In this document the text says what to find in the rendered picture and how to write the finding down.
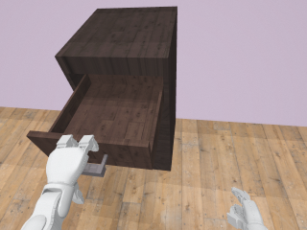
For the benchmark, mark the cabinet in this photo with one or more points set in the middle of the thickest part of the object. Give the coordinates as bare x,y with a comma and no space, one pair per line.
138,41

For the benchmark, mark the handle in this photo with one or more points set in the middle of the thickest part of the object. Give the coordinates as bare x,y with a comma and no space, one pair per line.
98,170

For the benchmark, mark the left robot forearm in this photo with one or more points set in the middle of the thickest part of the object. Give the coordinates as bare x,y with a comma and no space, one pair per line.
51,208

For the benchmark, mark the robot left hand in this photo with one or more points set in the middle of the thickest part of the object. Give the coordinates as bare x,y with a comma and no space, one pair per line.
66,163

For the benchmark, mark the drawer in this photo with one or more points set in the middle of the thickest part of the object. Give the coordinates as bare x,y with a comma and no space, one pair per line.
123,112

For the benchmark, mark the robot right hand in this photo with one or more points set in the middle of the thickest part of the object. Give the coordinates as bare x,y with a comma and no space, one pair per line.
240,216

